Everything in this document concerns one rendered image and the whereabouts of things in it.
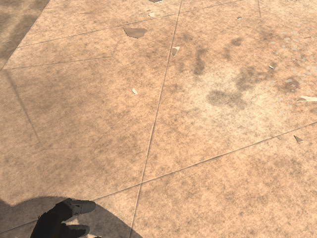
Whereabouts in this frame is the robot left hand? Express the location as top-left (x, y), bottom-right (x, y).
top-left (30, 197), bottom-right (102, 238)

